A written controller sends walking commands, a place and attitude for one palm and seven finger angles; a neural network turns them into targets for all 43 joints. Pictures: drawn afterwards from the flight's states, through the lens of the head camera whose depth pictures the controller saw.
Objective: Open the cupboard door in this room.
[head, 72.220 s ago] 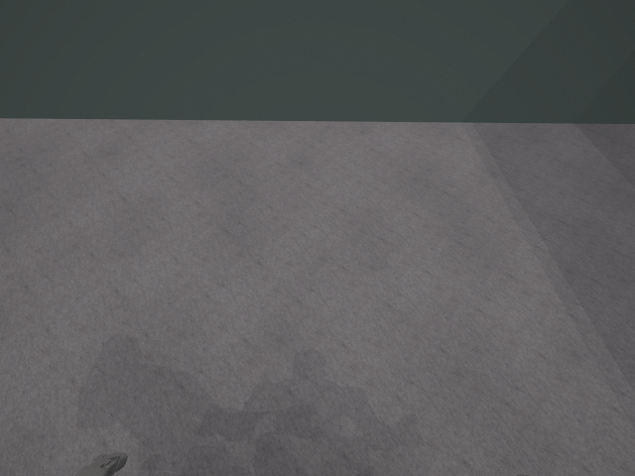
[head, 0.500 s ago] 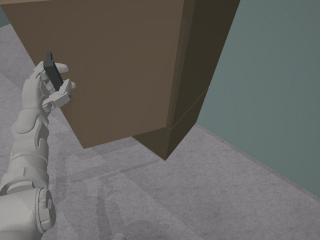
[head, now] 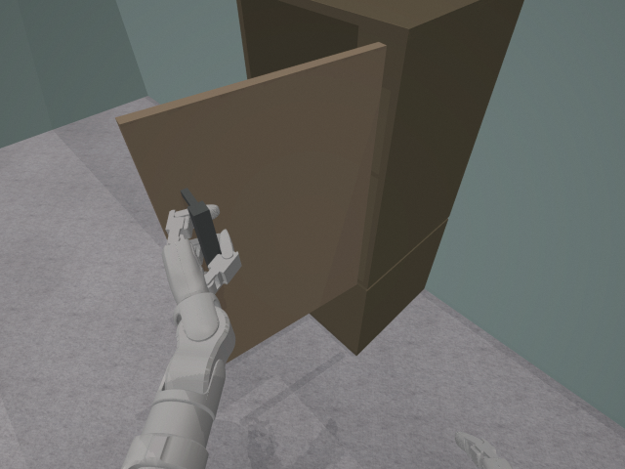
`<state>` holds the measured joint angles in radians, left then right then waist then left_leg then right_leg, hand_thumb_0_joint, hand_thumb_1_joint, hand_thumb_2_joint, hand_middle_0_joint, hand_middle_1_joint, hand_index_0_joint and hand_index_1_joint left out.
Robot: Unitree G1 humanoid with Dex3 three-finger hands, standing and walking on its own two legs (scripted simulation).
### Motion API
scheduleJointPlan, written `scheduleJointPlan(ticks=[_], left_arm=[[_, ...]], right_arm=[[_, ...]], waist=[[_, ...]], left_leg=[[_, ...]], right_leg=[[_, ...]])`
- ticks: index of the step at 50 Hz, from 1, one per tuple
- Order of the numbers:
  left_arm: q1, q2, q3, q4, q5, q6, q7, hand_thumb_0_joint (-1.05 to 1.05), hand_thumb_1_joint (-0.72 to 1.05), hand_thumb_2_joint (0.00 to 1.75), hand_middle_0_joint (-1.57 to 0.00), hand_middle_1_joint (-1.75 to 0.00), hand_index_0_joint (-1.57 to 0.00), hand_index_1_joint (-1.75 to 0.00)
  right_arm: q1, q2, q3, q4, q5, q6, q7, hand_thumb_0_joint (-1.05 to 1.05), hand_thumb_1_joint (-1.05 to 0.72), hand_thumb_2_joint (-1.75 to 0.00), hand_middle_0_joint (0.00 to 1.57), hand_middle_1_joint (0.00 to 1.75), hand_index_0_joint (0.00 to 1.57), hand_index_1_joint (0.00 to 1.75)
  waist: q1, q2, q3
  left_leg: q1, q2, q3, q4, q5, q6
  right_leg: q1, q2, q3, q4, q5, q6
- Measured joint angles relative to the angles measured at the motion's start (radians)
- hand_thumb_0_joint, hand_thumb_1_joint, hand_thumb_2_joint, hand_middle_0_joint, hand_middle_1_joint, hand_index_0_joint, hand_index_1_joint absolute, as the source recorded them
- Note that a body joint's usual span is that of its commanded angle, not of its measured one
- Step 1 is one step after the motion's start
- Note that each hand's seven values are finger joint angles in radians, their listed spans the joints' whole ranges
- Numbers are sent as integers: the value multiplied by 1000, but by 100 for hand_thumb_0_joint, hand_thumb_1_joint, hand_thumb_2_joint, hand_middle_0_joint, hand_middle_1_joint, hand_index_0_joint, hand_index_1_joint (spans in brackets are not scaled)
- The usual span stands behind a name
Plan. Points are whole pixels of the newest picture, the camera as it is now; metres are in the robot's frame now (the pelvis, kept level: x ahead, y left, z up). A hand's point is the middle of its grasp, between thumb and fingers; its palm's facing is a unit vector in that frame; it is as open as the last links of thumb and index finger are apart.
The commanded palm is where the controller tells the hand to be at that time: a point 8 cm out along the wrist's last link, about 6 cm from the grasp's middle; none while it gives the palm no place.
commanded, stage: pull the door open along its arc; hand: left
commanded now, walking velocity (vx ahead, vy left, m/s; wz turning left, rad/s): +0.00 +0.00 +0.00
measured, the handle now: (202, 232) +0.41 +0.17 +0.10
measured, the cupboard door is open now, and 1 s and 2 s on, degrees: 81 91 95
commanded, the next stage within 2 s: open thumb and fingers to let go in 0.16 s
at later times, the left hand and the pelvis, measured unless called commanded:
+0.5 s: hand (264, 276) +0.33 +0.07 +0.10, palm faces +0.40 -0.91 +0.00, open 7.0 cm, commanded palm +0.29 +0.12 +0.09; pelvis +0.00 -0.02 +0.00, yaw +2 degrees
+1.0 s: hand (262, 276) +0.34 +0.08 +0.10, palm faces +0.37 -0.93 +0.00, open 14.5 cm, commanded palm +0.29 +0.12 +0.09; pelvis +0.00 +0.00 +0.00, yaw +1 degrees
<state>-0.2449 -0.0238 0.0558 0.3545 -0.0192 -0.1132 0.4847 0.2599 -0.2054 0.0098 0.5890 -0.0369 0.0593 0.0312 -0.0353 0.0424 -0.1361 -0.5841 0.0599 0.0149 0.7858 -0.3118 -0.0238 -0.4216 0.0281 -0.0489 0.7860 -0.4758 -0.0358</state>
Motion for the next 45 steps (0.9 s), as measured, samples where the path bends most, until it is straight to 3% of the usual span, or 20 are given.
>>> scheduleJointPlan(ticks=[8, 13, 16, 22, 33, 39, 45], left_arm=[[156, -63, -127, -144, 14, 7, 32, -1, 70, 76, -32, -132, -31, -132], [200, -101, -191, -185, 55, 17, 92, -2, 70, 77, -32, -133, -31, -133], [158, -90, -194, -146, 79, 19, 117, -2, 70, 79, -33, -133, -32, -133], [107, -71, -166, -102, 48, 23, 86, -1, 62, 77, -35, -132, -34, -132], [132, -79, -174, -115, 34, 13, 44, 0, 7, 54, -34, -126, -34, -126], [126, -86, -186, -120, 52, 18, 68, 0, -27, 40, -31, -121, -32, -121], [97, -84, -191, -106, 63, 28, 87, -1, -43, 33, -31, -105, -31, -105]], right_arm=[[14, -18, -15, 16, -6, -2, -11, 1, -90, -90, 20, 30, 20, 30], [-8, -17, -17, 27, -14, -10, -14, 1, -90, -90, 20, 30, 20, 30], [-42, -10, -12, 48, -20, -10, -26, 1, -90, -90, 20, 30, 20, 30], [-74, 5, -8, 56, -17, -4, -38, 1, -90, -90, 20, 30, 20, 30], [-68, 10, -2, 38, -15, 2, -37, 1, -90, -90, 20, 30, 20, 30], [-63, 11, -3, 39, -14, 11, -36, 1, -90, -90, 20, 30, 20, 30], [-63, 13, -6, 49, -14, 21, -38, 1, -90, -90, 20, 30, 20, 30]], waist=[[10, 12, 24], [14, 11, 35], [14, 5, 43], [27, -3, 38], [37, 1, 30], [33, -4, 36], [30, -8, 39]], left_leg=[[59, -4, -8, -34, 12, -11], [74, -9, -17, -41, 15, -13], [68, -12, -28, -36, 16, -9], [61, -15, -33, -46, 24, -18], [64, -23, -22, -47, 17, -17], [57, -23, -18, -34, 10, -11], [41, -22, -15, -20, 9, -4]], right_leg=[[55, -1, -9, -18, -1, -12], [71, -4, -19, -17, -7, -18], [67, -5, -30, -9, -12, -22], [57, -7, -35, -10, -10, -26], [59, -17, -25, -10, -15, -15], [55, -18, -21, -6, -15, -9], [42, -18, -17, -1, -11, -3]])
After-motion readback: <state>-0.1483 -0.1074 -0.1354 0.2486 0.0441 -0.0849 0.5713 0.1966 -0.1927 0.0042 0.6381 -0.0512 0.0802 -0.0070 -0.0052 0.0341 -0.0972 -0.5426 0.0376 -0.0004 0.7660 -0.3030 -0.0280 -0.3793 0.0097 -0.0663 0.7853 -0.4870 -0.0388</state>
